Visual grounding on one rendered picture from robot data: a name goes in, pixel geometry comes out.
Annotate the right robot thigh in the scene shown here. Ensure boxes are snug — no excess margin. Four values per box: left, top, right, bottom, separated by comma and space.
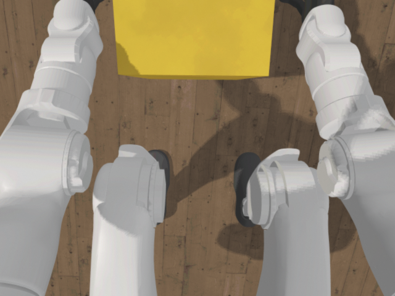
251, 161, 331, 296

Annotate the robot right shin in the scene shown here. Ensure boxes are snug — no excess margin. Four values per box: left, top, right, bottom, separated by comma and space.
243, 148, 329, 224

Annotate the robot left upper arm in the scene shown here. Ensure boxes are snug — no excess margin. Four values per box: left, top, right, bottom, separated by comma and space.
0, 125, 93, 296

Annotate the robot left forearm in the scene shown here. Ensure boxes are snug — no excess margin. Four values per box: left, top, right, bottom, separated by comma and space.
0, 0, 103, 140

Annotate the robot left hand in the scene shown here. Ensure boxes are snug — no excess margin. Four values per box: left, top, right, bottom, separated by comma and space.
84, 0, 104, 14

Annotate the carton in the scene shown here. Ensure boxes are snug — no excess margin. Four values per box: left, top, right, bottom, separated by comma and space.
113, 0, 275, 80

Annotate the robot right hand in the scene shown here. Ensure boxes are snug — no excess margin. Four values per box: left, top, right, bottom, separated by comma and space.
279, 0, 335, 23

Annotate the robot right upper arm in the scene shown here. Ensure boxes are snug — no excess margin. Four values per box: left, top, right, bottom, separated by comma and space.
317, 130, 395, 296

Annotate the robot right forearm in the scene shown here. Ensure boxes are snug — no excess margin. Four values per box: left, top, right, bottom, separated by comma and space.
296, 4, 395, 140

